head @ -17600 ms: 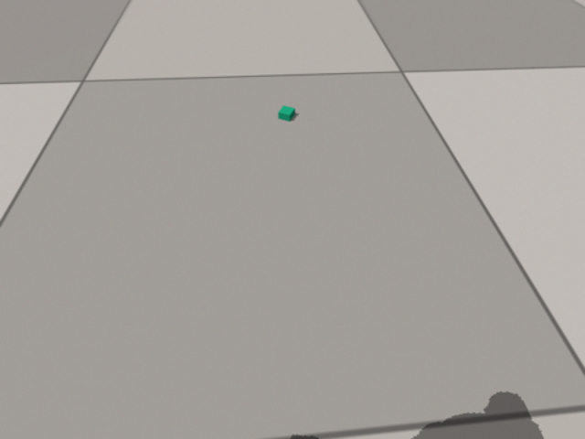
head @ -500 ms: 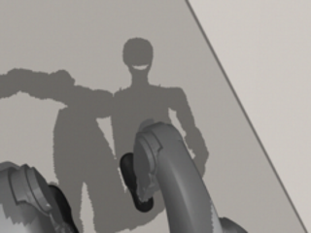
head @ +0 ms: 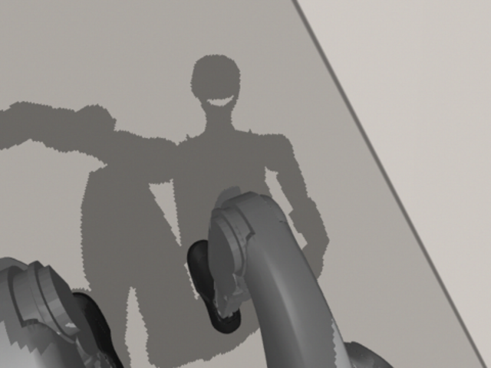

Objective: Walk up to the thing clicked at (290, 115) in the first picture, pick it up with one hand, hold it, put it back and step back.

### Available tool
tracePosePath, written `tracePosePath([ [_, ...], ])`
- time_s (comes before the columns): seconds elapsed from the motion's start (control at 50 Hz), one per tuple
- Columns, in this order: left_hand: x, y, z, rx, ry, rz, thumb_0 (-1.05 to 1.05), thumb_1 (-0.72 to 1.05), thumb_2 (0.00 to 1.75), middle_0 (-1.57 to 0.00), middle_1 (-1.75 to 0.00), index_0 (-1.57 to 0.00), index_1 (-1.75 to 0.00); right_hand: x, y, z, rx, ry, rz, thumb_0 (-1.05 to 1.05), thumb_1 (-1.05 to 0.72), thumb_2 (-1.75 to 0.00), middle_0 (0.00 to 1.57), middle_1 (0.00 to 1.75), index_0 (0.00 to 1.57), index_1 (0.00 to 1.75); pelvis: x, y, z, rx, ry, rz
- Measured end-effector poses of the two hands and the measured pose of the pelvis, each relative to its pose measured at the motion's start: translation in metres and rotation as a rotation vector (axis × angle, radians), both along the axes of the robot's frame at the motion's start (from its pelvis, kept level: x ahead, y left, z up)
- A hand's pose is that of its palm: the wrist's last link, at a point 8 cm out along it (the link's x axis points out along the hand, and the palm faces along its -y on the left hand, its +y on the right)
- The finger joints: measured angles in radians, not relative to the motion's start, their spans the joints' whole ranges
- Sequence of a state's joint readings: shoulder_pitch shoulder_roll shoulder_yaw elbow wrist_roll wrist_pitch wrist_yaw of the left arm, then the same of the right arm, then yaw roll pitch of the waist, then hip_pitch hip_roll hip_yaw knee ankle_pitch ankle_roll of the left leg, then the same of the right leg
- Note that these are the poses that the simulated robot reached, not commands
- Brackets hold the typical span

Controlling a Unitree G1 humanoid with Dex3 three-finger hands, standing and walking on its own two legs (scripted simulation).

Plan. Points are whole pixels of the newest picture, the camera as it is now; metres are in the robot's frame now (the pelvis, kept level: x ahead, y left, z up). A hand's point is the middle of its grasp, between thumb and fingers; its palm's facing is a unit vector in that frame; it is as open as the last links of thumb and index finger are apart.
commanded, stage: rise first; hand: left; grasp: from above
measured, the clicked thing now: out of the picture +0.45 +0.36 -0.30
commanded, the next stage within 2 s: approach in 0.72 s
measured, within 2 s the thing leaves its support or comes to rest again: neither
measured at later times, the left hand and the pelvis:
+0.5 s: hand out of the picture +0.41 +0.38 -0.21, palm faces +0.05 -0.45 -0.89, open 10.9 cm; pelvis +0.00 +0.00 +0.00, yaw +1 degrees
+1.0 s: hand out of the picture +0.41 +0.38 -0.20, palm faces +0.04 -0.45 -0.89, open 11.4 cm; pelvis +0.00 +0.00 +0.00, yaw +1 degrees
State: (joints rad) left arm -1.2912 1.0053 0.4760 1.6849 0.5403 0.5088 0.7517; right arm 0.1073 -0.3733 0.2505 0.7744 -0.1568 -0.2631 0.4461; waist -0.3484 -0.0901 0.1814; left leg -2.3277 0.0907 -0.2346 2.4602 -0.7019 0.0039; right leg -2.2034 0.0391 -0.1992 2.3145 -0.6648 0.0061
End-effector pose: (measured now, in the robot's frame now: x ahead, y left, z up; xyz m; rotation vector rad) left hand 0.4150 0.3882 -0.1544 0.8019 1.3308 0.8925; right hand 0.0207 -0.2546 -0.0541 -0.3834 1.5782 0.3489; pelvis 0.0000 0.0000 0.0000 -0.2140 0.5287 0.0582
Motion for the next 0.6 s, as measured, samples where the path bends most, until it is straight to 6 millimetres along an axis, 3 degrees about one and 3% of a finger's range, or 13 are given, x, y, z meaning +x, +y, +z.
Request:
tracePosePath([
  [0.36,-0.009,-0.0002,0.0023,-0.009,0.026,-0.023,0.0,-0.03,0.59,-0.6,-0.47,-0.55,-0.52,-0.0018,0.0028,0.0008,-0.004,-0.016,-0.025,0.0,-0.93,-0.91,0.19,0.3,0.2,0.3,-0.0009,0.0013,0.0008,0.001,-0.003,0.004],
  [0.6,-0.0028,-0.0071,0.0075,-0.004,0.019,-0.018,0.0,-0.03,0.6,-0.59,-0.47,-0.54,-0.53,-0.0046,-0.0021,-0.0013,0.005,-0.005,-0.015,0.0,-0.93,-0.91,0.19,0.3,0.2,0.3,-0.0008,-0.0016,0.001,0.011,-0.003,0.006],
])
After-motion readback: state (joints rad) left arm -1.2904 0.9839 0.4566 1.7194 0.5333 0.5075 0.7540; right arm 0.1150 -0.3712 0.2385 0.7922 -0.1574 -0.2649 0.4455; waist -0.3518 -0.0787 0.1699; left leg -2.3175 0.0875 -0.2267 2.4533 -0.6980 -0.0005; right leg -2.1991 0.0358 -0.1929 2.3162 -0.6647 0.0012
